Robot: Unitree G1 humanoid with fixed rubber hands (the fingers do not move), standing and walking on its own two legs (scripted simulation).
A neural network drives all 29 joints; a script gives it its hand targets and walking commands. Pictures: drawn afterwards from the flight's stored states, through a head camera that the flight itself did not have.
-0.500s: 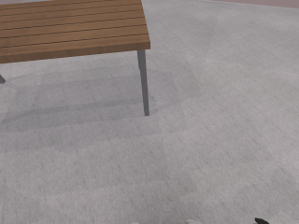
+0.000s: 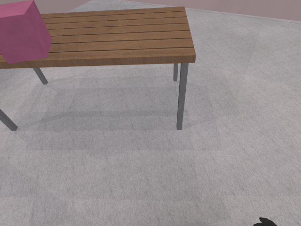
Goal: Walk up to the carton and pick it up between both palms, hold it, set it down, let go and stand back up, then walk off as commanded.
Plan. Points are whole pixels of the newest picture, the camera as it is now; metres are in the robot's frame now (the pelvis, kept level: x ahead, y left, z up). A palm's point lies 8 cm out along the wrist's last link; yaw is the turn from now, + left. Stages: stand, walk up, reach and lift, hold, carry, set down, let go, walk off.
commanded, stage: walk up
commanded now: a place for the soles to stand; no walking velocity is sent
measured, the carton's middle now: (21, 31) +1.10 +0.73 +0.07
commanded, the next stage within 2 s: none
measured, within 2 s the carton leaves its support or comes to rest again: neither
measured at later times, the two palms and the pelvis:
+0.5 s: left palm out of the picture +0.13 +0.34 -0.03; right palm (268, 209) +0.19 -0.30 -0.11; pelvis +0.09 -0.01 +0.01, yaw +2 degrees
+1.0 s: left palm out of the picture +0.17 +0.46 -0.07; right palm (218, 178) +0.28 -0.19 -0.10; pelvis +0.15 +0.11 +0.00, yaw +6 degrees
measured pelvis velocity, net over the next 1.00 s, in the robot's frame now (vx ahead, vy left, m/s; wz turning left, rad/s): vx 0.15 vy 0.11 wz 0.11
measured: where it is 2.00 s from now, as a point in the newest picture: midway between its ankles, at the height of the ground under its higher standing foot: (114, 216)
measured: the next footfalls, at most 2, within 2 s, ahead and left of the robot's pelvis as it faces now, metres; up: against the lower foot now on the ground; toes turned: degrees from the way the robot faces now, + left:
right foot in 0.38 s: +0.20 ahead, -0.10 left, +0.00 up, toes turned -5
left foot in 0.92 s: +0.21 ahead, +0.19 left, +0.00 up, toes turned +9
